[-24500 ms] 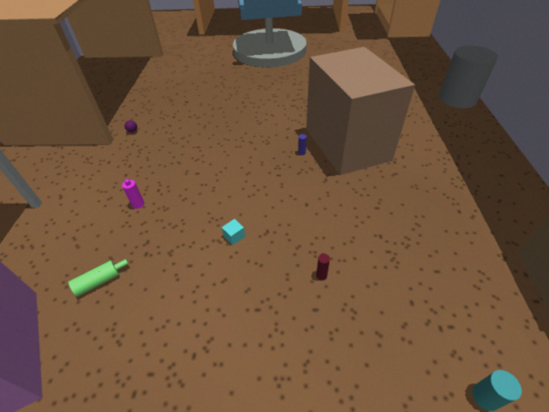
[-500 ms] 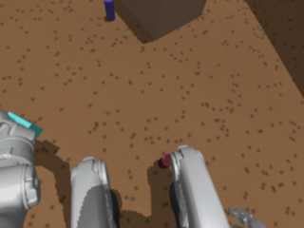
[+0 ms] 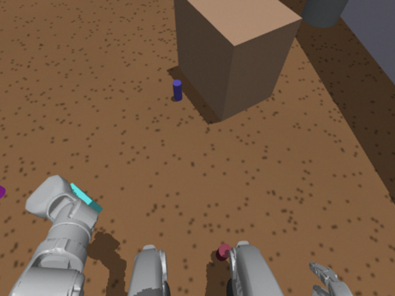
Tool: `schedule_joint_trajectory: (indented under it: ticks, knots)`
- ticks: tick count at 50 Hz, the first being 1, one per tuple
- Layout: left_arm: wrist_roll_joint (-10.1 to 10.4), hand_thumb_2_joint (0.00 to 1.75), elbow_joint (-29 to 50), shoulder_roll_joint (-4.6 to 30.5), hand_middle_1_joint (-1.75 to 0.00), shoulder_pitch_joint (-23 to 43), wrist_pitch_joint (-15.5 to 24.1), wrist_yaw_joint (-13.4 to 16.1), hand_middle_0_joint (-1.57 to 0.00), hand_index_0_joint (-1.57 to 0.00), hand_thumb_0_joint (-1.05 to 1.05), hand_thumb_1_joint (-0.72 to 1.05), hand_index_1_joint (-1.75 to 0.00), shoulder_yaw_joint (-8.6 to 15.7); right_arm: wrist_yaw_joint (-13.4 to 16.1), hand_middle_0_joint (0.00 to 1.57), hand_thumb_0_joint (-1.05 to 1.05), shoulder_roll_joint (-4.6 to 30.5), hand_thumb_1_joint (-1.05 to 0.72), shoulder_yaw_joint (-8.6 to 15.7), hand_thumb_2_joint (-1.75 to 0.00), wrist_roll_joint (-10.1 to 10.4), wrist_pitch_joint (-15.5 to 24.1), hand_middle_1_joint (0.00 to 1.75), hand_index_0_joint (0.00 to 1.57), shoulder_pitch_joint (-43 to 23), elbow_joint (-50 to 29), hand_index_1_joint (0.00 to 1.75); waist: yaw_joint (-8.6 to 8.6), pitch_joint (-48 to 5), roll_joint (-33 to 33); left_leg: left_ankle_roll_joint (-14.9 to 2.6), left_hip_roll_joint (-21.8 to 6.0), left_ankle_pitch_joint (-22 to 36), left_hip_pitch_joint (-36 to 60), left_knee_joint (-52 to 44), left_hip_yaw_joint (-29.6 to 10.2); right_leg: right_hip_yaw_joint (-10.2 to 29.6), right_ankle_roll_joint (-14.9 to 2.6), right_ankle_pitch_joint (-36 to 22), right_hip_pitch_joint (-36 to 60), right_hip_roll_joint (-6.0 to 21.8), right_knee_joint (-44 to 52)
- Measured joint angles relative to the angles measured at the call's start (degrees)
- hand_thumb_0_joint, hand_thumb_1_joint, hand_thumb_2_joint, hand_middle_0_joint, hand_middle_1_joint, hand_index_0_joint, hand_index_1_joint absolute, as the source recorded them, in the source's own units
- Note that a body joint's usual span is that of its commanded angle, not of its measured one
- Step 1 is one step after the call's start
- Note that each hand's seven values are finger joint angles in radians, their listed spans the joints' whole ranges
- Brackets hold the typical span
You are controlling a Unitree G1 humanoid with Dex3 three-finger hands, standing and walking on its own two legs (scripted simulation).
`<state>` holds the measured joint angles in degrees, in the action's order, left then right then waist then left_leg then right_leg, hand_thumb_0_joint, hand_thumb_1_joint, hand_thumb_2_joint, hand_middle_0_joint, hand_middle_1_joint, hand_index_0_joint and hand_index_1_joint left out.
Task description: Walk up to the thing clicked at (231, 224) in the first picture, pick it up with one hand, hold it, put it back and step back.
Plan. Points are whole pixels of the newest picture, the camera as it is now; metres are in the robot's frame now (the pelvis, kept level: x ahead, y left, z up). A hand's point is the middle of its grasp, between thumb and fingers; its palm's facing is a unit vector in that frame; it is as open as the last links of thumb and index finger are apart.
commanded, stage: lift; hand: left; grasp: from above
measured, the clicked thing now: (75, 208) +0.35 +0.29 -0.13
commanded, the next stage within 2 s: hold in 0.66 s
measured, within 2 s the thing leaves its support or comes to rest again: neither
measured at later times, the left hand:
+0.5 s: hand (54, 177) +0.36 +0.26 +0.04, palm faces -0.25 -0.40 -0.88, open 9.8 cm
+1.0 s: hand (44, 167) +0.36 +0.25 +0.09, palm faces -0.25 -0.38 -0.89, open 9.8 cm
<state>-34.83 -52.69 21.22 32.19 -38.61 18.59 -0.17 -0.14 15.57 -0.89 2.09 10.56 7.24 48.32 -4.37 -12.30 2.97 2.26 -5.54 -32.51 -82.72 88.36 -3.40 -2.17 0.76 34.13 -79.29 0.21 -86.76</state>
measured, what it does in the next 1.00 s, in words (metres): rises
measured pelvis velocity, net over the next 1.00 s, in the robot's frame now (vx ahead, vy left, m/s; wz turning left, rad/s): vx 0.06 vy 0.00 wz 0.05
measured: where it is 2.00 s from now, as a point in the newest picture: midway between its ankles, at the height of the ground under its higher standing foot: outside the picture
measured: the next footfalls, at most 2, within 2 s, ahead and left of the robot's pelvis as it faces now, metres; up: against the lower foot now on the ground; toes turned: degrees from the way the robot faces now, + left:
none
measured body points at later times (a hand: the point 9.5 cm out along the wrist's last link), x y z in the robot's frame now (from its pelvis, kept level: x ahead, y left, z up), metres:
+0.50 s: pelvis +0.05 +0.00 +0.12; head +0.12 +0.00 +0.57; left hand +0.37 +0.28 +0.09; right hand +0.13 -0.25 -0.01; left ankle +0.07 +0.14 -0.56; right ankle +0.06 -0.13 -0.56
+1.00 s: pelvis +0.06 +0.00 +0.16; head +0.10 -0.01 +0.61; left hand +0.37 +0.27 +0.14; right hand +0.18 -0.25 +0.03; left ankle +0.07 +0.14 -0.56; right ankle +0.06 -0.13 -0.56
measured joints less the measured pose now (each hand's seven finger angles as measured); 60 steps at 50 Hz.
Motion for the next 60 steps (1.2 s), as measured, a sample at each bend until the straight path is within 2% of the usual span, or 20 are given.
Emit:
schedule_joint_trajectory:
  ticks: [8,17,22,27,35,45,52,60]
  knots:
    - [-0.6,0.52,-2.9,-2.3,-0.49,0.0,-0.9,0.3,-0.68,-0.8,-0.02,-0.05,-0.48,-2.4,1.6,0.2,0.01,-0.8,-0.91,0.2,-0.91,0.7,-0.2,0.3,0.2,2.3,0.8,0.3,-0.14,1.0,-0.3,0.02,0.1,2.3,15.0,-12.8,0.9,-0.3,-0.04,-2.5,15.1,0.2,13.2]
    - [2.1,0.52,-9.6,-6.0,-0.53,2.2,-3.2,4.7,-0.68,-0.79,-0.02,-0.05,-0.49,-1.6,1.4,0.2,0.01,-1.1,-0.9,-0.3,-0.9,-0.4,-0.5,0.3,0.2,5.3,1.2,0.3,-0.1,2.7,-0.5,-0.04,0.5,5.3,27.8,-24.6,1.8,-0.2,0.04,-5.6,28.0,0.5,25.2]
    - [3.3,0.52,-10.8,-7.5,-0.54,2.9,-4.1,6.0,-0.68,-0.8,-0.02,-0.05,-0.49,-1.3,0.8,0.2,0.01,-1.2,-0.9,-0.3,-0.9,-0.6,-1.1,0.3,0.2,6.1,1.6,0.3,0.15,3.9,-0.4,-0.1,0.7,6.9,32.9,-29.6,2.4,0.0,0.13,-7.3,32.9,0.6,30.0]
    - [3.2,0.52,-10.6,-8.3,-0.52,2.9,-4.4,5.4,-0.68,-0.8,-0.02,-0.05,-0.47,-1.8,0.1,0.2,0.01,-1.2,-0.9,-0.1,-0.9,-0.4,-1.8,0.3,0.2,6.6,2.0,0.3,0.48,4.8,-0.2,-0.18,0.9,8.5,37.2,-34.0,2.8,0.1,0.21,-8.8,36.9,0.8,34.2]
    - [2.7,0.51,-8.3,-9.0,-0.5,0.8,-5.2,3.8,-0.68,-0.8,-0.02,-0.04,-0.48,-4.0,-0.5,0.2,0.01,-0.8,-0.9,0.0,-0.9,0.2,-2.1,0.3,0.2,7.3,2.1,0.3,1.03,5.3,-0.5,-0.18,1.4,10.9,43.6,-40.3,3.3,0.2,0.19,-10.8,43.0,1.1,39.9]
    - [2.1,0.48,-7.8,-10.1,-0.51,-0.2,-6.0,2.6,-0.67,-0.77,-0.02,-0.01,-0.5,-5.8,-1.3,0.2,0.01,-0.1,-0.9,-0.1,-0.9,0.3,-1.6,0.3,0.2,5.8,1.5,0.3,1.68,6.0,-0.9,-0.2,1.9,12.9,49.8,-45.9,3.8,0.4,0.21,-12.5,48.8,1.5,44.6]
    - [2.1,0.42,-8.1,-11.0,-0.51,0.4,-6.9,3.3,-0.69,-0.75,-0.02,0.03,-0.5,-6.4,-2.2,0.2,0.01,0.0,-0.9,-0.2,-0.9,0.1,-1.4,0.3,0.2,4.7,0.9,0.3,2.39,6.5,-1.1,-0.2,2.1,13.7,52.6,-48.2,4.1,0.6,0.21,-13.1,51.3,1.7,46.6]
    - [2.5,0.43,-8.2,-11.7,-0.51,1.2,-7.9,3.6,-0.69,-0.74,-0.03,0.03,-0.51,-6.7,-3.3,0.2,0.01,-0.2,-0.91,-0.3,-0.9,0.0,-1.6,0.3,0.2,4.0,0.8,0.3,2.89,7.1,-1.0,-0.21,2.1,14.2,54.7,-49.8,4.4,0.8,0.22,-13.6,53.3,1.7,48.0]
